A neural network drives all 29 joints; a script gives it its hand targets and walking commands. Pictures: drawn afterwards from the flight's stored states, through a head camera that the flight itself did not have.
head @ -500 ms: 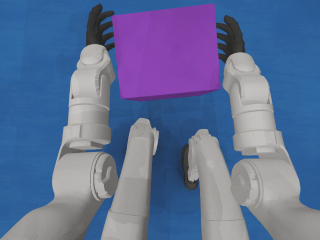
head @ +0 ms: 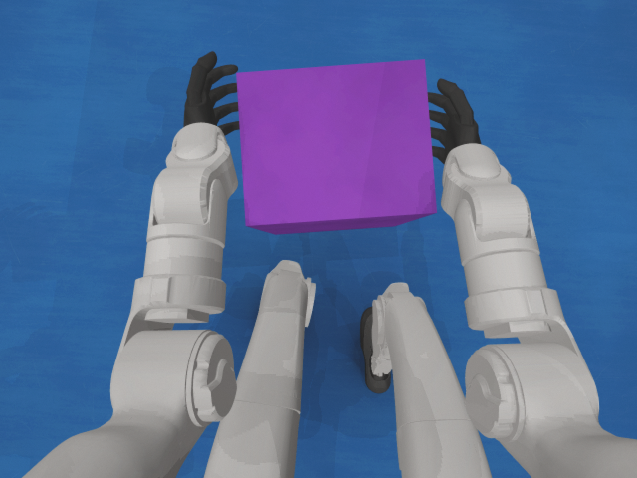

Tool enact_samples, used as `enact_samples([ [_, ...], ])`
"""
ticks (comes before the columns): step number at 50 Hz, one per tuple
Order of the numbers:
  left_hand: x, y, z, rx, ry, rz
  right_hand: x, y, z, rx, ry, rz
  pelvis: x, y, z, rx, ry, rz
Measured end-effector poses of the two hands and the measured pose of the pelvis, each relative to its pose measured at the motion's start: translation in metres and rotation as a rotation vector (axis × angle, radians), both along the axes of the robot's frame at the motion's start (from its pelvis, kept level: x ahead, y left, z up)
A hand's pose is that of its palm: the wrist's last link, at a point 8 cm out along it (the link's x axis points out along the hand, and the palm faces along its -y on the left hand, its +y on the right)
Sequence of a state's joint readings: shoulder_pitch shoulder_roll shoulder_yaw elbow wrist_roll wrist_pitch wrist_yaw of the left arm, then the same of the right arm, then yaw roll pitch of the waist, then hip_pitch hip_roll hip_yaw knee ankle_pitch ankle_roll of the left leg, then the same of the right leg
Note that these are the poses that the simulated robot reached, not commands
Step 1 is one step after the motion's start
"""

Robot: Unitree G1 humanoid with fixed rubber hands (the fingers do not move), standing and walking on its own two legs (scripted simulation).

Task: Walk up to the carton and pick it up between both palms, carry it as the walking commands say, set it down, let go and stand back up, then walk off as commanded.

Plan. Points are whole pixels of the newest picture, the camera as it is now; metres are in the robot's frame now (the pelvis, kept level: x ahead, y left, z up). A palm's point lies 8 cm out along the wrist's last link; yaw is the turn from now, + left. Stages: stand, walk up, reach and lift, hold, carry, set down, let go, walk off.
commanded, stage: reach and lift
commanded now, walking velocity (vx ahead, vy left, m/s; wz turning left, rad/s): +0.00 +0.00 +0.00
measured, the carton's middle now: (333, 166) +0.45 +0.05 -0.13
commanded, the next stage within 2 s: none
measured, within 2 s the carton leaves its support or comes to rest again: neither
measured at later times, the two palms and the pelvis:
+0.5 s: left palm (172, 84) +0.43 +0.18 +0.08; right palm (526, 116) +0.45 -0.10 +0.06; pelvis +0.08 +0.00 +0.07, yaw +1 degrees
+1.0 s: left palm (133, 77) +0.41 +0.19 +0.13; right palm (562, 94) +0.44 -0.09 +0.12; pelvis +0.13 +0.00 +0.14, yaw +1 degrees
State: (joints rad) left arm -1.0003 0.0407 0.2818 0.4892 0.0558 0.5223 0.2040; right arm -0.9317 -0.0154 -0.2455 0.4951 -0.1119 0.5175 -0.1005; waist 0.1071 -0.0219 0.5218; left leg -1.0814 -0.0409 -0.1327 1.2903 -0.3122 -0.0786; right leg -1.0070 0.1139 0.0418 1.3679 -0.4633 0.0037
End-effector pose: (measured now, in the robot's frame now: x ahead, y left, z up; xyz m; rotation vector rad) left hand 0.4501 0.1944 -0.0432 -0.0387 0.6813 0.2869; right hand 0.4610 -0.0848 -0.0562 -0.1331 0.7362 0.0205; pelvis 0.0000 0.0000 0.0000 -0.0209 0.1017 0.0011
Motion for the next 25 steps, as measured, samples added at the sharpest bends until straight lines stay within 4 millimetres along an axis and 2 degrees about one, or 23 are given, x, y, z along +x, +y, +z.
enact_samples([
  [6,-0.002,0.000,0.026,-0.010,-0.013,0.003,-0.001,0.000,0.029,-0.007,-0.012,-0.003,0.004,0.001,0.015,-0.012,-0.017,0.020],
  [14,-0.018,-0.011,0.052,-0.004,0.048,0.000,-0.011,-0.011,0.063,-0.025,0.047,0.002,0.028,0.003,0.037,-0.019,0.074,0.024],
  [19,-0.024,-0.014,0.084,-0.007,0.053,0.010,-0.016,-0.014,0.093,-0.012,0.055,-0.001,0.053,0.003,0.055,-0.008,0.131,0.025],
  [25,-0.016,-0.012,0.125,0.000,0.024,0.025,-0.014,-0.011,0.119,0.018,0.032,0.003,0.077,0.002,0.075,0.008,0.107,0.023],
])
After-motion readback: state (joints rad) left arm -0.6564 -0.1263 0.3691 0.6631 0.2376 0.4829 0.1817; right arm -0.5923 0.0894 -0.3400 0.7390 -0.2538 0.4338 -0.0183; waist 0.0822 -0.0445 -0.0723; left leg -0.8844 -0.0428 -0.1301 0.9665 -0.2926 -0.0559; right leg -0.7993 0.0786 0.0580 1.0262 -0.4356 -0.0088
